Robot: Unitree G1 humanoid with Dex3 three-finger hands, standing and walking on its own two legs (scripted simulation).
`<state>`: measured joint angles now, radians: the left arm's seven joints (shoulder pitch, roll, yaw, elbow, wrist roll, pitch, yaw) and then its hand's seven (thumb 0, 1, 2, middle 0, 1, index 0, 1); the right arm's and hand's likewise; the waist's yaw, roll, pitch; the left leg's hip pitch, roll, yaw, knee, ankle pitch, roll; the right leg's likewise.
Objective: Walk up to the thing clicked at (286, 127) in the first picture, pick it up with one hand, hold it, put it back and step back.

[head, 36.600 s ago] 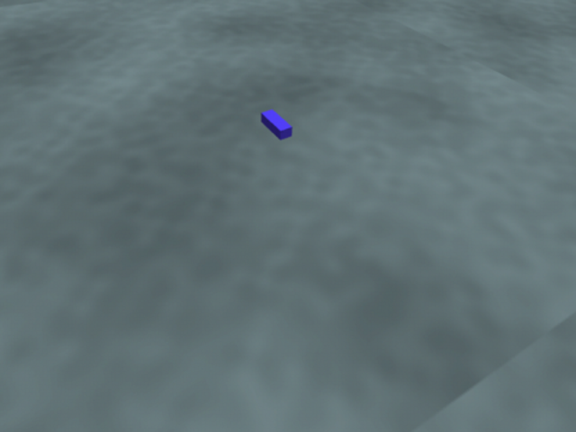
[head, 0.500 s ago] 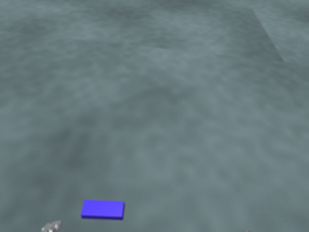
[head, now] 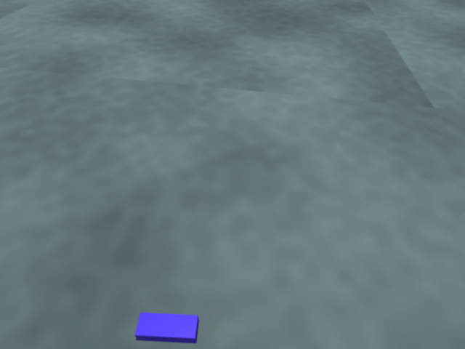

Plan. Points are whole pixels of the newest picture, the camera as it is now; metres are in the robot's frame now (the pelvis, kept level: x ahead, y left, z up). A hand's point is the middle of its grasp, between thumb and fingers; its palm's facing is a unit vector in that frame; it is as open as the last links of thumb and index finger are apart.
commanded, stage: stand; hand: left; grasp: from above
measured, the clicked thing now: (168, 327) +0.40 +0.24 -0.74
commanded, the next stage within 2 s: step back in 1.76 s
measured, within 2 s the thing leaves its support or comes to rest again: neither
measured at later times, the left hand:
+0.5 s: hand out of the picture +0.05 +0.21 -0.16, palm faces +0.03 -0.94 -0.33, open 7.4 cm
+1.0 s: hand out of the picture +0.08 +0.21 -0.15, palm faces +0.03 -0.94 -0.34, open 7.4 cm
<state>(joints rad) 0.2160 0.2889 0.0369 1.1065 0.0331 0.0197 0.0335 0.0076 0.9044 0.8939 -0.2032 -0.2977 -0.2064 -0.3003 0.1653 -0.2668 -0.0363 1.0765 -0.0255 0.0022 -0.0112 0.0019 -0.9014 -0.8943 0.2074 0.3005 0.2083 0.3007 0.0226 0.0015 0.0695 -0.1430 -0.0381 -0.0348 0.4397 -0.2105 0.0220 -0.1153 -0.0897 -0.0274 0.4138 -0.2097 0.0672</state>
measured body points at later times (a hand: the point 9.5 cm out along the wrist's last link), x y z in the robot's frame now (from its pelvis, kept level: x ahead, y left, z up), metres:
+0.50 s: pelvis +0.00 -0.03 +0.00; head +0.00 -0.03 +0.45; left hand +0.05 +0.26 -0.13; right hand +0.06 -0.32 -0.14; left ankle +0.02 +0.10 -0.74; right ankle +0.01 -0.16 -0.74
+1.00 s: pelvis +0.01 -0.04 +0.01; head +0.01 -0.04 +0.46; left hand +0.07 +0.26 -0.13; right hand +0.08 -0.33 -0.14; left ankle +0.02 +0.10 -0.74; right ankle +0.01 -0.16 -0.74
